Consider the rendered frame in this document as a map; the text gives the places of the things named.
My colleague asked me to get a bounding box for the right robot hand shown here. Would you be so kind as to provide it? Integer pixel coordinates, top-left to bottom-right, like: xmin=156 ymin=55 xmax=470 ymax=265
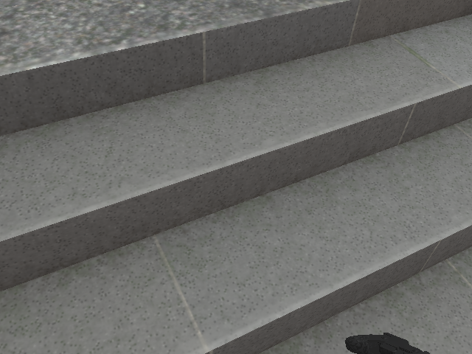
xmin=345 ymin=333 xmax=430 ymax=354

